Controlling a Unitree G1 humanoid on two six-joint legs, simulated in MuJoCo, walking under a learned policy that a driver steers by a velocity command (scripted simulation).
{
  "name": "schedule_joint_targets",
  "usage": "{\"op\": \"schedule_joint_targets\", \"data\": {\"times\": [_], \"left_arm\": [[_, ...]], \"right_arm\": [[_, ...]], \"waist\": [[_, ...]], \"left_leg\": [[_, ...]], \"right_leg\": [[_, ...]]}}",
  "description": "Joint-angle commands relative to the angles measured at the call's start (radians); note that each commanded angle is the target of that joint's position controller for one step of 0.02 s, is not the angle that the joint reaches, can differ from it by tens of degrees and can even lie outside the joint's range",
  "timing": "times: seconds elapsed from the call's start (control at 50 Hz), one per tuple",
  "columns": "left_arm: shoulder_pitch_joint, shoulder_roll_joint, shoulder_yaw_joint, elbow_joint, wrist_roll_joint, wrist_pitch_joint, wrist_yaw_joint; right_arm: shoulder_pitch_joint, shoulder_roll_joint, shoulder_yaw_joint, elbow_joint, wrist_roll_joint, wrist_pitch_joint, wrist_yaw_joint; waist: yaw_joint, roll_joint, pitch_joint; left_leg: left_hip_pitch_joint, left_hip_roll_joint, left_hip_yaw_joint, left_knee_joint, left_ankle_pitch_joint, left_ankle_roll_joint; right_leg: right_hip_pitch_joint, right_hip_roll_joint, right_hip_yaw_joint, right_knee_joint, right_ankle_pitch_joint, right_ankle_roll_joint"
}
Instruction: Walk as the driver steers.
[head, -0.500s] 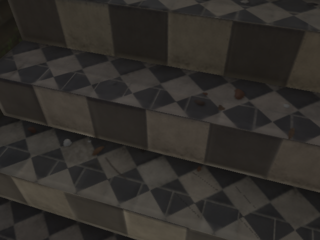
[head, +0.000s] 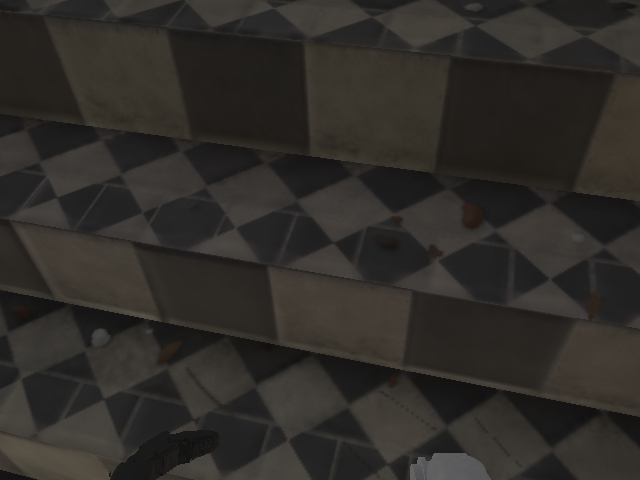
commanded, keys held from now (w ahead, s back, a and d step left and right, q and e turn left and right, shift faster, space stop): w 0.54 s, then w+e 0.46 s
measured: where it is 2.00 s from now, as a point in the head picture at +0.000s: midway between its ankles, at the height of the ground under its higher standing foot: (287, 220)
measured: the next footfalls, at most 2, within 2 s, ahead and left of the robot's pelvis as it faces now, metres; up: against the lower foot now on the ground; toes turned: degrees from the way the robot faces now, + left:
right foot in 0.12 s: +0.19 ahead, -0.11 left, +0.21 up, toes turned -4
left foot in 0.70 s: +0.24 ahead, +0.20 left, +0.21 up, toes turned +3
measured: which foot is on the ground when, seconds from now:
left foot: down 0.00-0.12, up 0.14-0.68, down 0.70-1.00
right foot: up 0.00-0.10, down 0.12-0.72, up 0.74-1.00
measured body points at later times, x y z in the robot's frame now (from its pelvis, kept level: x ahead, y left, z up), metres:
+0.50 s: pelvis +0.12 -0.01 +0.18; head +0.13 -0.01 +0.63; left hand +0.09 +0.21 +0.03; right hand +0.27 -0.18 +0.06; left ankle +0.18 +0.11 -0.28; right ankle +0.15 -0.11 -0.53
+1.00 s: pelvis +0.28 +0.12 +0.21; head +0.28 +0.13 +0.66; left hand +0.48 +0.27 +0.10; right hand +0.16 -0.05 +0.06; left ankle +0.20 +0.20 -0.53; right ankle +0.33 -0.01 -0.21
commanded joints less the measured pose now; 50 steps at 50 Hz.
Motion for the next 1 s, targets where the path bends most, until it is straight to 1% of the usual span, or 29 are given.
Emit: {"op": "schedule_joint_targets", "data": {"times": [0.02,0.04,0.06,0.08,0.1,0.12,0.14,0.16,0.18,0.22,0.24,0.28,0.38,0.48,0.56,0.58,0.6,0.66,0.68,0.7,0.72,0.74,0.76,0.78,0.8,0.86,0.94,0.98,1.0], "left_arm": [[-0.175,-0.004,-0.064,-0.204,-0.017,0.017,-0.018],[-0.060,0.009,-0.063,-0.163,-0.043,0.025,-0.017],[0.182,0.052,-0.034,-0.056,-0.044,0.024,-0.013],[0.398,0.062,-0.013,0.003,-0.038,0.026,-0.009],[0.341,0.120,0.007,0.042,-0.035,-0.005,-0.010],[0.429,0.173,0.038,0.053,-0.014,0.011,0.013],[0.362,0.228,0.070,0.138,-0.006,0.034,0.028],[0.341,0.222,0.090,0.166,0.020,0.044,0.006],[0.282,0.227,0.091,0.186,0.045,0.050,0.009],[0.128,0.054,0.042,0.257,0.049,0.027,0.005],[0.109,0.002,0.029,0.286,0.050,0.008,-0.005],[0.142,-0.019,0.023,0.330,0.041,-0.029,-0.017],[0.230,0.108,0.055,0.354,0.000,-0.099,-0.005],[0.385,0.111,0.079,0.363,0.011,-0.109,0.026],[0.341,0.119,0.104,0.322,0.026,-0.107,0.036],[0.082,0.096,0.035,0.197,0.087,-0.084,-0.055],[0.056,0.130,0.044,0.166,0.075,-0.071,-0.097],[0.179,0.214,0.064,0.223,0.065,-0.075,-0.129],[0.213,0.221,0.071,0.249,0.068,-0.061,-0.134],[0.271,0.190,0.072,0.274,0.094,-0.049,-0.155],[0.297,0.106,0.057,0.295,0.117,-0.033,-0.176],[0.463,-0.062,0.015,0.300,0.094,-0.027,-0.202],[0.450,-0.011,0.016,0.318,0.069,-0.041,-0.217],[0.290,0.030,0.018,0.314,0.028,-0.054,-0.209],[0.124,0.030,0.021,0.265,0.004,-0.067,-0.192],[0.097,0.000,-0.005,0.152,-0.008,-0.031,-0.179],[-0.047,0.070,-0.005,0.066,-0.023,0.012,-0.177],[-0.163,0.123,-0.003,0.030,-0.025,0.058,-0.147],[-0.257,0.142,-0.015,-0.003,-0.020,0.109,-0.139]], "right_arm": [[-0.152,-0.073,0.018,-0.070,0.069,-0.013,-0.016],[-0.145,-0.090,0.025,-0.070,0.115,-0.004,-0.026],[-0.120,-0.184,0.013,-0.091,0.131,-0.031,-0.032],[-0.164,-0.338,-0.043,-0.089,0.153,-0.052,-0.023],[-0.063,-0.237,-0.030,-0.125,0.164,-0.060,0.003],[-0.059,-0.289,-0.052,-0.136,0.125,-0.074,0.038],[-0.101,-0.173,-0.043,-0.165,0.036,-0.072,0.067],[-0.227,-0.040,-0.026,-0.207,-0.002,-0.074,0.061],[-0.304,0.029,-0.024,-0.274,-0.010,-0.046,0.043],[-0.356,0.104,0.008,-0.343,-0.038,0.018,0.034],[-0.325,0.140,0.024,-0.350,-0.022,0.037,0.029],[-0.285,0.133,0.029,-0.342,0.004,0.059,0.018],[-0.371,0.044,0.012,-0.376,0.030,0.076,-0.005],[-0.457,0.040,-0.003,-0.379,0.017,0.088,0.000],[-0.450,0.021,-0.017,-0.363,0.010,0.084,0.044],[-0.453,-0.058,0.001,-0.305,-0.038,0.117,0.092],[-0.456,-0.072,-0.029,-0.292,-0.053,0.135,0.105],[-0.432,-0.012,-0.017,-0.321,-0.039,0.147,0.086],[-0.433,-0.006,-0.008,-0.334,-0.007,0.120,0.085],[-0.301,-0.043,-0.026,-0.277,0.018,0.083,0.075],[-0.158,-0.099,-0.047,-0.203,0.013,0.058,0.062],[0.078,-0.283,-0.090,-0.106,-0.016,0.037,0.054],[0.201,-0.275,-0.097,-0.088,-0.053,0.036,0.058],[0.183,-0.197,-0.073,-0.005,-0.082,0.051,0.090],[0.071,-0.133,-0.045,0.022,-0.085,0.081,0.108],[-0.128,0.035,0.050,0.027,-0.053,0.086,0.101],[-0.313,-0.034,0.048,-0.026,-0.100,0.022,0.074],[-0.220,-0.094,0.041,-0.018,-0.094,0.040,0.083],[-0.213,-0.167,0.031,0.007,-0.088,0.054,0.121]], "waist": [[0.085,-0.018,0.256],[0.121,0.012,0.125],[0.191,0.076,-0.079],[0.320,0.177,-0.225],[0.209,-0.043,-0.382],[0.235,-0.156,-0.540],[0.126,-0.386,-0.584],[0.126,-0.180,-0.467],[0.085,-0.092,-0.343],[-0.043,-0.056,0.043],[-0.076,-0.112,0.086],[-0.103,-0.061,0.104],[-0.078,-0.077,0.052],[0.017,-0.078,0.021],[0.002,-0.089,0.008],[0.003,-0.113,0.005],[-0.006,-0.143,-0.015],[0.003,-0.182,0.009],[0.003,-0.139,-0.032],[-0.007,-0.076,-0.121],[-0.030,0.009,-0.168],[0.053,0.305,-0.285],[-0.094,0.367,-0.222],[-0.123,0.273,-0.052],[-0.073,0.177,0.059],[0.049,-0.046,-0.018],[0.148,-0.014,-0.064],[0.101,0.064,-0.138],[0.127,0.100,-0.107]], "left_leg": [[-0.550,0.201,-0.032,-0.512,0.404,0.180],[-0.612,0.177,0.023,-0.411,0.987,0.224],[-0.505,0.230,0.008,-0.166,1.752,0.242],[-0.315,0.281,-0.010,0.106,2.086,0.211],[-0.500,0.192,-0.109,0.432,1.881,0.143],[-0.415,0.126,-0.123,0.724,1.422,0.130],[-0.538,-0.055,-0.215,1.164,0.511,0.113],[-0.623,-0.098,-0.348,1.472,0.442,0.094],[-0.786,-0.122,-0.372,1.613,0.467,0.110],[-0.963,-0.084,-0.318,1.637,0.496,0.118],[-1.030,-0.100,-0.310,1.777,0.415,0.119],[-1.088,-0.101,-0.292,1.797,0.424,0.085],[-1.088,-0.027,-0.174,1.618,0.454,0.027],[-1.302,0.084,-0.133,1.668,0.352,0.028],[-1.014,0.151,-0.099,1.225,0.320,0.029],[-0.822,0.165,-0.099,1.056,0.359,0.111],[-0.611,0.145,-0.022,0.902,0.289,0.096],[-0.581,0.124,-0.066,0.527,0.087,0.076],[-0.525,0.062,0.006,0.304,0.111,0.059],[-0.323,0.040,-0.040,0.129,0.172,0.035],[-0.159,0.089,-0.112,0.074,0.308,0.074],[0.195,0.336,-0.350,0.250,1.050,0.325],[0.335,0.473,-0.741,0.105,0.632,0.423],[0.219,0.455,-0.749,0.094,0.175,0.346],[0.073,0.408,-0.603,0.090,0.038,0.264],[-0.112,0.377,-0.321,0.009,0.168,0.174],[-0.455,0.189,0.078,-0.155,0.336,0.096],[-0.413,0.209,0.093,-0.220,0.745,0.155],[-0.418,0.272,0.090,-0.274,1.240,0.197]], "right_leg": [[0.331,-0.062,-0.170,-0.638,0.072,-0.013],[0.720,0.021,-0.228,-0.781,0.033,-0.012],[0.968,0.110,-0.274,-0.703,0.042,0.009],[1.020,0.114,-0.214,-0.868,0.135,0.011],[1.281,0.059,-0.028,-1.053,0.099,-0.053],[1.279,-0.024,0.207,-1.361,-0.039,-0.074],[1.266,-0.116,0.449,-1.454,-0.123,-0.103],[1.150,-0.121,0.424,-1.498,-0.081,-0.039],[0.985,-0.178,0.455,-1.593,-0.288,0.018],[0.554,-0.164,0.401,-1.635,-0.335,0.078],[0.499,-0.139,0.339,-1.642,-0.258,0.066],[0.470,-0.139,0.240,-1.690,-0.131,0.055],[0.526,-0.205,0.240,-1.862,-0.094,-0.042],[0.921,-0.261,0.321,-1.918,-0.118,-0.068],[0.899,-0.221,0.207,-1.957,-0.071,-0.035],[0.641,-0.220,0.108,-1.935,0.043,-0.074],[0.569,-0.216,0.072,-2.004,0.092,-0.095],[0.873,-0.305,0.185,-1.970,0.371,-0.156],[0.960,-0.307,0.197,-1.907,0.522,-0.180],[0.989,-0.228,0.135,-1.688,0.655,-0.133],[0.891,-0.096,0.031,-1.364,0.686,-0.061],[0.465,0.031,-0.018,-0.966,0.312,0.012],[0.015,0.180,0.200,-0.417,0.175,0.016],[-0.319,0.189,0.301,0.097,0.293,-0.068],[-0.484,0.137,0.238,0.350,0.400,-0.147],[-0.437,0.064,0.242,0.328,0.496,-0.229],[-0.110,-0.001,-0.017,-0.065,0.589,-0.177],[0.002,0.001,-0.127,-0.331,0.507,-0.136],[0.138,0.043,-0.176,-0.644,0.194,-0.095]]}}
